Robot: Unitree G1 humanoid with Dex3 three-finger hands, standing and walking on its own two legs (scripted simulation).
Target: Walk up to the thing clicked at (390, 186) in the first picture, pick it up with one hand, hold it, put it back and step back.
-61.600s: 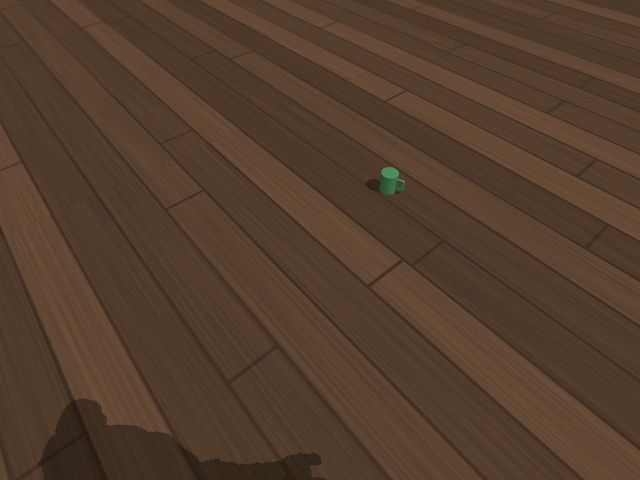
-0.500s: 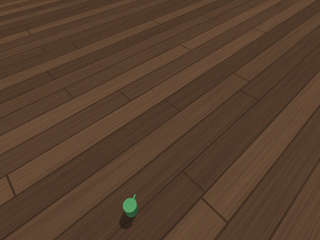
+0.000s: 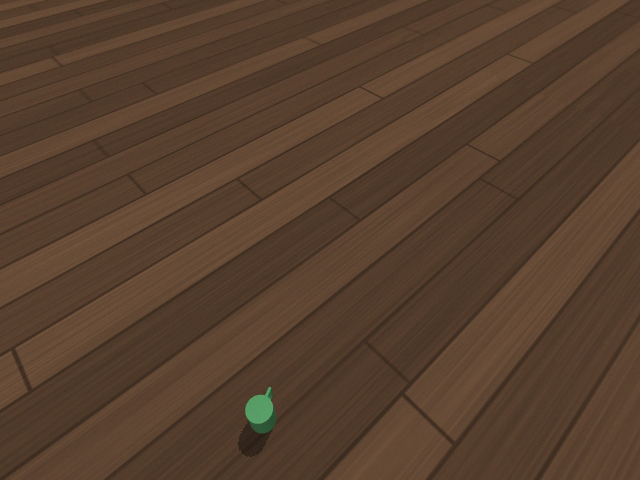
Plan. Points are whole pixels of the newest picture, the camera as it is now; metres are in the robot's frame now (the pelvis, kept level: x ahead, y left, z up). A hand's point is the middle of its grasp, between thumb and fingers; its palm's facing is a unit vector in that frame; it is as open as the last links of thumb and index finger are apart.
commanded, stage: stand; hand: left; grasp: from above
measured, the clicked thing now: (263, 408) +0.44 +0.18 -0.73
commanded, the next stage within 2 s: step back in 0.10 s
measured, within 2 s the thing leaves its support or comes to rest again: neither
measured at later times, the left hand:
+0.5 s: hand out of the picture +0.10 +0.31 -0.18, palm faces +0.01 -0.93 -0.38, open 7.4 cm
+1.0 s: hand out of the picture -0.05 +0.30 -0.15, palm faces -0.05 -0.91 -0.41, open 7.4 cm
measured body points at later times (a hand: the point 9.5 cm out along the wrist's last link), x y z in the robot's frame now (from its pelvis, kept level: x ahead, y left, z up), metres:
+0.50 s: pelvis -0.05 +0.04 -0.02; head +0.03 +0.07 +0.42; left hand +0.10 +0.36 -0.16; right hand +0.03 -0.27 -0.14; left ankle -0.03 +0.13 -0.75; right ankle -0.06 -0.11 -0.70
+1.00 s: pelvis -0.15 +0.04 -0.01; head -0.10 +0.02 +0.43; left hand -0.04 +0.34 -0.12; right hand -0.06 -0.28 -0.14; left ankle -0.15 +0.17 -0.67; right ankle -0.12 -0.08 -0.75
